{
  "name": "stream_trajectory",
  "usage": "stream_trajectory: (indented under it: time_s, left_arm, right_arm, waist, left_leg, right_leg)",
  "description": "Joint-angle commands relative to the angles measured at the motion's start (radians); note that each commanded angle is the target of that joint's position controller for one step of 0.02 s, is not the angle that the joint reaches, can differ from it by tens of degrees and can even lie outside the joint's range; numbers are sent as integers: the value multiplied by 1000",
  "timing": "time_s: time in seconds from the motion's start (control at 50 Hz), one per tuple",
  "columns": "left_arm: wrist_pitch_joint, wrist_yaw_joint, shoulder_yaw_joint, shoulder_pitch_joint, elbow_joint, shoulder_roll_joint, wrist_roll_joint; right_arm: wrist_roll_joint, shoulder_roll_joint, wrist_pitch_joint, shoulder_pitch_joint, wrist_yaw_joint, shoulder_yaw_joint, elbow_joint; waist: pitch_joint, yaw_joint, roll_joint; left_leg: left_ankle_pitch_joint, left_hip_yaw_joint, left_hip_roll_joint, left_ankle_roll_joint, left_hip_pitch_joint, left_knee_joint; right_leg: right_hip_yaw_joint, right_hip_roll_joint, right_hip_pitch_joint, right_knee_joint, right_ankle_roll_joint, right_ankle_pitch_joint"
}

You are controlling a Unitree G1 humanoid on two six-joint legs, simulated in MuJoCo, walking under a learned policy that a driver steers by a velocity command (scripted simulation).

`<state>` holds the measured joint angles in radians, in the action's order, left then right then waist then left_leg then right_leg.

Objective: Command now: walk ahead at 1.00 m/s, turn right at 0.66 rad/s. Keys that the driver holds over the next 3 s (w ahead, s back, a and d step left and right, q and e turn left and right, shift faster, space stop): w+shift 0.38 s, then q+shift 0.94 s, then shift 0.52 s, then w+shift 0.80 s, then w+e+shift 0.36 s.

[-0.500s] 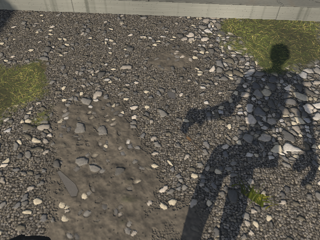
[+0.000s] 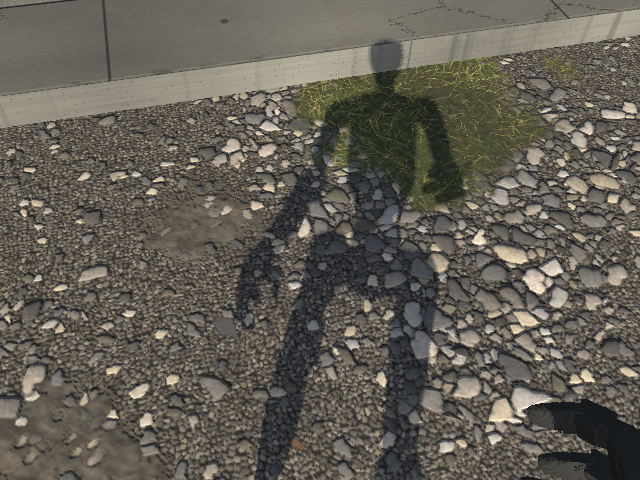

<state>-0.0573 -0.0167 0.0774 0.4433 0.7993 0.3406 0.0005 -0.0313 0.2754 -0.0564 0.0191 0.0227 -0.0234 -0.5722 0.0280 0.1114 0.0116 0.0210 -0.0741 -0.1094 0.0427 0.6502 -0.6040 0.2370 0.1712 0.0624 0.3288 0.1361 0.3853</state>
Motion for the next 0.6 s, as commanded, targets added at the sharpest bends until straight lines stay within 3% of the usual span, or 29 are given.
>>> stream_trajectory:
  time_s: [0.02, 0.04, 0.06, 0.08, 0.1, 0.12, 0.14, 0.16, 0.18, 0.22, 0.3, 0.32, 0.34, 0.4, 0.44, 0.46, 0.48, 0.5, 0.52, 0.54, 0.56, 0.58, 0.6]
  left_arm:
    - [-19, 10, 43, -42, -50, 186, 7]
    - [-17, 8, 43, -63, -44, 203, 18]
    - [-25, 7, 28, -104, -55, 154, 28]
    - [-35, 7, -12, -13, -101, -11, -2]
    - [-38, 7, -31, 13, -105, 8, 3]
    - [-24, 10, -23, -87, -96, 60, 20]
    - [-20, -2, -25, -157, -103, 72, 34]
    - [-15, -15, -26, -220, -119, 66, 40]
    - [-7, -26, -32, -225, -136, 44, 45]
    - [8, -37, -46, -239, -144, 14, 46]
    - [5, -46, -65, -426, -221, 20, 44]
    - [3, -51, -71, -459, -227, 16, 42]
    - [-3, -60, -85, -492, -250, -2, 36]
    - [-12, -64, -97, -565, -253, -18, 38]
    - [-25, -43, -87, -489, -225, 2, 57]
    - [-33, -27, -74, -353, -181, 32, 67]
    - [-40, -10, -62, -177, -123, 51, 72]
    - [-45, 10, -41, -42, -87, 116, 93]
    - [-41, 21, -12, -54, -123, 211, 27]
    - [-27, 14, -12, -65, -153, 165, 23]
    - [-21, 16, -20, -151, -168, 116, 15]
    - [-26, 18, -26, -206, -146, 71, 3]
    - [-31, 18, -34, -245, -136, 31, 2]
  right_arm:
    - [-3, 150, -14, 123, -14, 61, 0]
    - [-3, 178, -17, 284, -27, 80, -42]
    - [-12, 227, -20, 489, -48, 102, -87]
    - [-51, 340, -27, 564, -51, 128, -104]
    - [-30, 310, -21, 475, -33, 131, -105]
    - [-21, 212, -17, 356, -24, 117, -85]
    - [-15, 161, -18, 324, -18, 107, -97]
    - [-19, 138, -21, 331, -16, 99, -121]
    - [-18, 116, -29, 351, -18, 89, -152]
    - [-1, 95, -47, 389, -13, 80, -198]
    - [16, 122, -66, 422, -5, 83, -236]
    - [22, 112, -67, 429, -2, 79, -243]
    - [20, 137, -72, 434, -2, 83, -248]
    - [30, 141, -71, 492, -2, 79, -297]
    - [33, 190, -63, 513, -11, 85, -320]
    - [32, 209, -55, 512, -20, 88, -329]
    - [44, 218, -47, 486, -29, 88, -330]
    - [51, 166, -47, 486, -31, 78, -306]
    - [13, 9, -49, 618, -22, 38, -289]
    - [63, 112, -48, 617, -24, 58, -282]
    - [88, 175, -41, 475, -36, 88, -239]
    - [89, 157, -29, 392, -47, 91, -206]
    - [79, 133, -9, 382, -56, 95, -214]
  waist:
    - [-75, -116, 10]
    - [-156, -215, -12]
    - [-242, -320, -34]
    - [-350, -249, -353]
    - [-339, -193, -398]
    - [-164, -180, -191]
    - [-95, -174, -61]
    - [-47, -169, -31]
    - [-24, -143, -74]
    - [11, -121, -98]
    - [91, -124, -70]
    - [85, -129, -50]
    - [94, -123, -97]
    - [128, -143, -47]
    - [45, -105, -76]
    - [-42, -43, -101]
    - [-129, 48, -117]
    - [-249, 81, -93]
    - [-489, -19, 226]
    - [-674, 27, 170]
    - [-495, 14, 73]
    - [-305, -22, 33]
    - [-206, -64, -2]
  left_leg:
    - [-91, 87, 103, -41, -407, 52]
    - [-168, 121, 124, -56, -567, 61]
    - [-311, 34, 32, -77, -798, 27]
    - [-710, -500, -252, -168, -1029, 188]
    - [-868, -885, -310, -217, -993, 385]
    - [-869, -722, -277, -222, -848, 373]
    - [-717, -555, -227, -216, -728, 358]
    - [-583, -422, -170, -191, -642, 362]
    - [-518, -348, -141, -185, -588, 373]
    - [-431, -262, -113, -178, -548, 415]
    - [-177, -69, -80, -196, -515, 524]
    - [-83, 4, -40, -182, -504, 540]
    - [-15, 14, -65, -187, -467, 577]
    - [290, 73, -62, -181, -520, 609]
    - [766, 69, -62, -161, -635, 423]
    - [870, 59, -54, -140, -645, 235]
    - [820, 58, -29, -114, -599, 6]
    - [470, 56, 21, -99, -432, -264]
    - [-628, -30, 142, -55, -109, -649]
    - [-669, -142, 159, -32, -35, -849]
    - [-598, -87, 92, -16, 14, -819]
    - [-521, -29, 54, 3, 54, -762]
    - [-482, -9, 31, 23, 38, -756]
  right_leg:
    - [128, -225, -137, 98, 61, -812]
    - [86, -202, -145, 311, 37, -904]
    - [38, -161, -303, 617, 13, -780]
    - [-52, -15, -618, 989, -27, -76]
    - [-64, -30, -785, 1087, -14, 48]
    - [-87, -113, -834, 1091, -12, -55]
    - [-100, -148, -803, 1030, -18, -116]
    - [-100, -167, -778, 975, -21, -119]
    - [-85, -176, -760, 937, -29, -113]
    - [-78, -181, -771, 876, -41, -108]
    - [-143, -181, -841, 631, -69, -274]
    - [-203, -178, -792, 554, -72, -334]
    - [-240, -203, -718, 444, -64, -384]
    - [-319, -184, -572, 287, -31, -482]
    - [-339, -103, -440, 231, -20, -427]
    - [-322, -72, -286, 214, -13, -403]
    - [-283, -111, -95, 145, -4, -514]
    - [-166, -277, 153, 213, 5, -670]
    - [175, -608, 544, 373, 85, -1240]
    - [357, -671, 550, 269, 210, -1038]
    - [199, -613, 369, 197, 190, -1017]
    - [77, -559, 185, 143, 153, -1000]
    - [0, -521, 36, 89, 133, -959]
